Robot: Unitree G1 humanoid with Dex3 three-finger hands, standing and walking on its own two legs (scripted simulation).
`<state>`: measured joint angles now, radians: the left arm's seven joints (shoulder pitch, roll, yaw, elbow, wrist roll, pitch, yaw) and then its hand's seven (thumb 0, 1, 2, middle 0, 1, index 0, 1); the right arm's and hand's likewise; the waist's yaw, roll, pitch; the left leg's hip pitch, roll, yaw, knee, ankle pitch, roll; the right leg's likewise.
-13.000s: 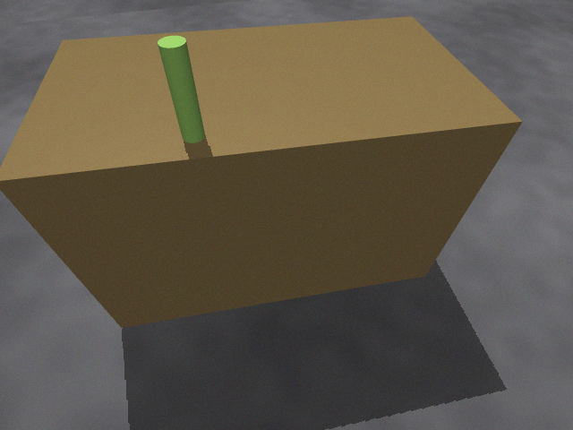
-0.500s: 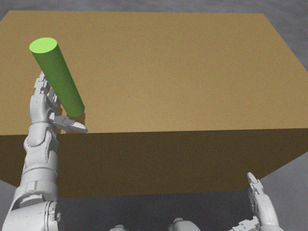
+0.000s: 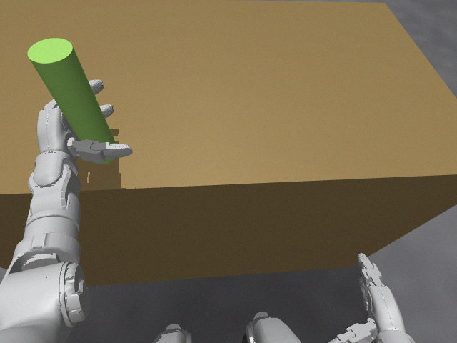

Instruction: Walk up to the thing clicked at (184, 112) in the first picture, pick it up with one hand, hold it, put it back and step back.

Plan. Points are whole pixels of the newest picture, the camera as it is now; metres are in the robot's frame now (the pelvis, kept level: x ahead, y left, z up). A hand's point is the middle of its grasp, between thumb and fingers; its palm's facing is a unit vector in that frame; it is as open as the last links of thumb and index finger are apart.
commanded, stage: close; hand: left
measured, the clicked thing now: (83, 112) +0.46 +0.20 +0.13
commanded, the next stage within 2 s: settle in 0.20 s
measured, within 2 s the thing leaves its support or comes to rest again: leaves its support in 0.52 s
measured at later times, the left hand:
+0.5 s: hand (93, 134) +0.46 +0.20 +0.08, palm faces +0.12 -0.99 -0.01, open 8.1 cm
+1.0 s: hand (86, 115) +0.46 +0.19 +0.13, palm faces +0.13 -0.99 +0.00, open 8.3 cm
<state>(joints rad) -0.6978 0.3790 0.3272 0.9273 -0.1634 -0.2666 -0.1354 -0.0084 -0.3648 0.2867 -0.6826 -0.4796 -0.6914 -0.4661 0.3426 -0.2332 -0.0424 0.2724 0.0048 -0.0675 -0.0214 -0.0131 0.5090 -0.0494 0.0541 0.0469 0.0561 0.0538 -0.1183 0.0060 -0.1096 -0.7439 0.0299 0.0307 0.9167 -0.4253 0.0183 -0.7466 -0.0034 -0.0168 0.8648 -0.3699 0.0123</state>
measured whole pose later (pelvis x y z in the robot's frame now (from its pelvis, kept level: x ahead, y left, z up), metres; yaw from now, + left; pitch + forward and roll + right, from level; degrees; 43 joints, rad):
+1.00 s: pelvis +0.01 -0.01 +0.01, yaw +1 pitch +11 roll -1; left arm -0.66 0.37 0.30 0.82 -0.16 -0.11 -0.10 -0.01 -0.28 1.14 -0.87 -1.25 -0.87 -1.23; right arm 0.32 -0.23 -0.04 0.35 0.04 -0.05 -0.05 -0.01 0.53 -0.06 0.05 0.05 0.06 0.05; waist -0.08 0.01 -0.10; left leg -0.61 0.03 0.02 0.83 -0.41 0.01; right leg -0.61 0.00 -0.02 0.79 -0.37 0.00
